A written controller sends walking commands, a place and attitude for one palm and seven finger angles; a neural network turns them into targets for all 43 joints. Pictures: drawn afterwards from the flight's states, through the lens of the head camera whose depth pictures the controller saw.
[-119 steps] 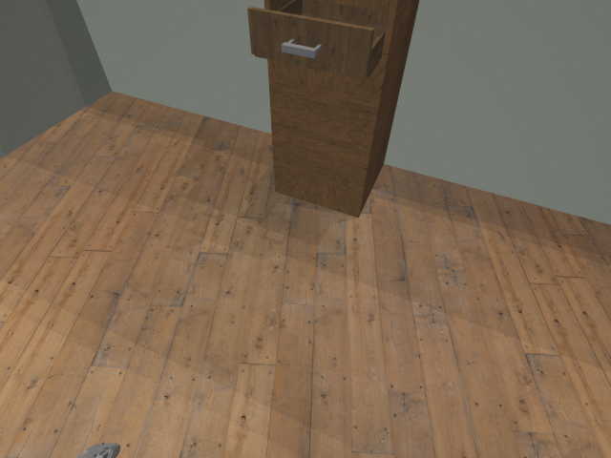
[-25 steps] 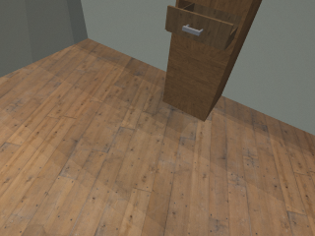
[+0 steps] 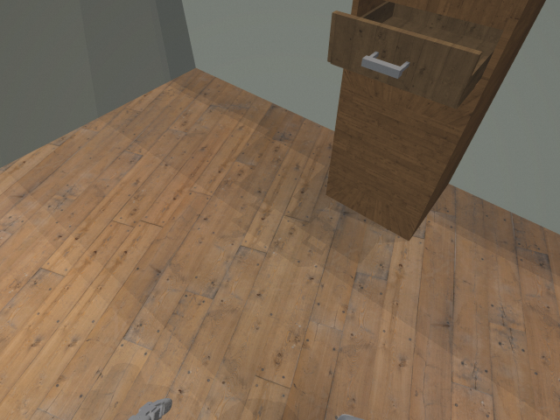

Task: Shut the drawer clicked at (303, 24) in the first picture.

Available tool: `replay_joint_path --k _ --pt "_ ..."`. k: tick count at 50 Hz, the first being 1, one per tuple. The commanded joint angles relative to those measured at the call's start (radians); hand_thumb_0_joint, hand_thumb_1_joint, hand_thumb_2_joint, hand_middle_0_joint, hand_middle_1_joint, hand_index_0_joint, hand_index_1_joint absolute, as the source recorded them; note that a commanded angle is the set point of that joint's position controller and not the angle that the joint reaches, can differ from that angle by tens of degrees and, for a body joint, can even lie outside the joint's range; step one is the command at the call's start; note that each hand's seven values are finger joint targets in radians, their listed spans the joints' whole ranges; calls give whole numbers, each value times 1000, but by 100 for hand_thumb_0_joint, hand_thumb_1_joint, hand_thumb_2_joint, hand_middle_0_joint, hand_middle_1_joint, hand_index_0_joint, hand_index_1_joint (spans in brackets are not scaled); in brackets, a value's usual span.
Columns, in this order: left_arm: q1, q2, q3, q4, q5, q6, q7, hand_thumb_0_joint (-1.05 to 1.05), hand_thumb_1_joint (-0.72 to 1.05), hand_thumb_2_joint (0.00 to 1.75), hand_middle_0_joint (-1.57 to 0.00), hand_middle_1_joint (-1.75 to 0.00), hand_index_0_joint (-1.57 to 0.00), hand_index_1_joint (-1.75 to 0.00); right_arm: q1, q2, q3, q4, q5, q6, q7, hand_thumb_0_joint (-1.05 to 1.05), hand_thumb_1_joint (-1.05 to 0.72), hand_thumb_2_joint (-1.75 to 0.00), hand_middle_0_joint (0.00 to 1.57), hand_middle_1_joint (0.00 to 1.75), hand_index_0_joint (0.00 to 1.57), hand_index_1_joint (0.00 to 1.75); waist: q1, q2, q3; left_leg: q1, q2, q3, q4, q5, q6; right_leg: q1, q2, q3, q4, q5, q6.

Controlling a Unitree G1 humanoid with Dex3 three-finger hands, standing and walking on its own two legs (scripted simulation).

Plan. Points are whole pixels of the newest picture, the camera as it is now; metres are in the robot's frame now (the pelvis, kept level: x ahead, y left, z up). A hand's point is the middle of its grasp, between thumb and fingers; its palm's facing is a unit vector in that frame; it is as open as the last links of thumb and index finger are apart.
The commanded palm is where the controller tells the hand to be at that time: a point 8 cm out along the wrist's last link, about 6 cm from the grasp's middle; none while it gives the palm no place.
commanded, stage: walk to a spot facing it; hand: left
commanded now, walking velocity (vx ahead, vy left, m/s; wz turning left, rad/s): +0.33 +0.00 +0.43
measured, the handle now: (385, 63) +0.91 -0.24 +0.05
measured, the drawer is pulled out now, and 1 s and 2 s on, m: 0.15 0.15 0.15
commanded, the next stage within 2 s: turn to face it in 0.22 s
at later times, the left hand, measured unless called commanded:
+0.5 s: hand out of the picture +0.10 +0.23 -0.18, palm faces +0.26 -0.95 -0.19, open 7.3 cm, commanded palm none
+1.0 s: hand (180, 306) +0.33 +0.21 -0.14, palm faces -0.05 -0.96 -0.27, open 7.4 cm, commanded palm none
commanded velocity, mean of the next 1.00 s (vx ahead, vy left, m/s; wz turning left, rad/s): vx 0.07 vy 0.00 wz -0.26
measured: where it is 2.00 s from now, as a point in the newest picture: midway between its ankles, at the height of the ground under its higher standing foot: (276, 418)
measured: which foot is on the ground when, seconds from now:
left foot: up 0.00-0.36, down 0.38-0.84, up 0.86-1.00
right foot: down 0.00-0.38, up 0.40-0.82, down 0.84-1.00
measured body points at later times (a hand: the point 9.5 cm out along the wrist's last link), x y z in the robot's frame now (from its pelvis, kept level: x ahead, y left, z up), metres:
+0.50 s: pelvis +0.19 +0.05 +0.01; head +0.21 +0.08 +0.45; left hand +0.09 +0.28 -0.16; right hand +0.38 -0.15 -0.11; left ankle +0.24 +0.14 -0.72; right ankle +0.12 -0.10 -0.63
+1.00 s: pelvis +0.24 +0.01 +0.02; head +0.27 -0.01 +0.46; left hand +0.34 +0.26 -0.12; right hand +0.27 -0.26 -0.14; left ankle +0.24 +0.15 -0.65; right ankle +0.26 -0.08 -0.72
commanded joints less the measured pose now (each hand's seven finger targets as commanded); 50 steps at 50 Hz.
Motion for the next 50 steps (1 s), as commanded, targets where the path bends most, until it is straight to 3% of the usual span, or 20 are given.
replay_joint_path --k 1,5,9,15,17,18,19,20,21,23,26,33,39,40,41,42,43,45,47,50 --pt "231 165 39 30 1 -1 41 0 90 90 -20 -30 -20 -30 -133 -91 -31 -140 -8 -20 11 0 -90 -90 20 30 20 30 90 -108 0 -506 117 -25 461 145 18 279 -381 471 -456 -320 -128" --pt "172 101 15 20 9 -11 44 0 90 90 -20 -30 -20 -30 -115 -56 -28 -141 -12 32 27 0 -90 -90 20 30 20 30 8 -154 41 -411 137 29 274 230 -31 108 -284 129 -479 -62 -73" --pt "193 148 18 27 4 -13 41 0 90 90 -20 -30 -20 -30 -236 -59 -21 -204 -11 36 52 0 -90 -90 20 30 20 30 26 -129 53 -388 130 94 13 305 -45 155 -262 0 -466 59 -62" --pt "244 213 29 32 2 3 39 0 90 90 -20 -30 -20 -30 -352 -107 -14 -278 -12 28 62 0 -90 -90 20 30 20 30 55 -126 31 -317 80 162 -188 261 -14 335 -299 -64 -331 348 -45" --pt "251 217 26 36 -1 8 42 0 90 90 -20 -30 -20 -30 -221 -133 -18 -244 -19 18 44 0 -90 -90 20 30 20 30 -5 -102 -45 -85 18 188 -322 305 4 318 -258 -109 -91 556 -18" --pt "265 195 16 31 -10 11 40 0 90 90 -20 -30 -20 -30 -75 -203 -32 -204 -25 10 28 0 -90 -90 20 30 20 30 -68 13 -164 206 78 115 -400 506 32 181 -197 -123 152 436 24" --pt "314 127 2 10 -28 18 31 0 90 90 -20 -30 -20 -30 30 -334 -56 -181 -24 4 10 0 -90 -90 20 30 20 30 -78 311 -294 441 399 -282 -433 903 157 -88 -15 -110 481 -287 83" --pt "275 139 -4 -4 -19 21 43 0 90 90 -20 -30 -20 -30 52 -360 -50 -168 0 13 1 0 -90 -90 20 30 20 30 -84 205 -322 403 481 -281 -477 1012 217 -110 -6 24 608 -449 49" --pt "259 123 -7 5 -25 32 51 0 90 90 -20 -30 -20 -30 -28 -333 -41 -189 -1 4 -11 0 -90 -90 20 30 20 30 -50 127 -291 315 493 -249 -508 904 202 -138 -24 74 673 -394 49" --pt "227 105 -8 45 -12 51 47 0 90 90 -20 -30 -20 -30 -169 -227 -16 -199 -4 -4 -20 0 -90 -90 20 30 20 30 -12 126 -84 75 411 -87 -570 796 136 -136 -72 122 637 -256 62" --pt "299 75 -6 82 -16 84 38 0 90 90 -20 -30 -20 -30 -249 -182 2 -190 -4 -11 -25 0 -90 -90 20 30 20 30 57 114 -71 -52 331 101 -587 813 89 12 -61 112 468 -187 69" --pt "187 55 30 -15 -4 127 23 0 90 90 -20 -30 -20 -30 -264 -186 -40 -208 -13 24 -26 0 -90 -90 20 30 20 30 39 93 -10 -76 377 153 -642 419 111 -25 -47 64 280 -137 82" --pt "169 73 39 -70 -1 109 15 0 90 90 -20 -30 -20 -30 -276 -227 -63 -218 -14 46 -19 0 -90 -90 20 30 20 30 49 112 -54 -25 385 200 -461 387 57 104 5 18 11 -82 63" --pt "212 93 43 -61 0 101 16 0 90 90 -20 -30 -20 -30 -283 -224 -64 -225 -12 50 -16 0 -90 -90 20 30 20 30 74 56 -74 -54 349 246 -344 366 14 181 14 16 -103 16 54" --pt "234 176 53 -62 8 84 24 0 90 90 -20 -30 -20 -30 -254 -179 -57 -240 -6 54 -8 0 -90 -90 20 30 20 30 85 -170 -83 -193 256 306 -110 214 -57 288 -113 217 -255 175 -1" --pt "259 275 68 -63 3 75 34 0 90 90 -20 -30 -20 -30 -287 -115 -36 -290 -5 58 -4 0 -90 -90 20 30 20 30 106 -368 -65 -428 113 244 120 -131 -107 336 -333 536 -336 469 -121" --pt "290 278 66 -66 -9 78 45 0 90 90 -20 -30 -20 -30 -322 -145 -33 -305 -3 71 -17 0 -90 -90 20 30 20 30 123 -279 -114 -416 109 87 211 -130 -98 314 -336 547 -352 468 -176" --pt "164 247 67 -90 -9 81 50 0 90 90 -20 -30 -20 -30 -321 -169 -41 -291 -2 71 -20 0 -90 -90 20 30 20 30 78 -222 -101 -464 118 26 293 1 -103 314 -265 482 -339 349 -178" --pt "77 217 56 -119 -10 85 46 0 90 90 -20 -30 -20 -30 -283 -169 -39 -262 -6 73 -15 0 -90 -90 20 30 20 30 42 -122 -108 -386 124 39 242 106 -117 249 -189 366 -326 296 -143" --pt "74 234 58 -114 -8 86 38 0 90 90 -20 -30 -20 -30 -263 -168 -37 -259 -8 79 -18 0 -90 -90 20 30 20 30 45 -111 -93 -357 98 49 149 113 -127 238 -170 374 -337 252 -146"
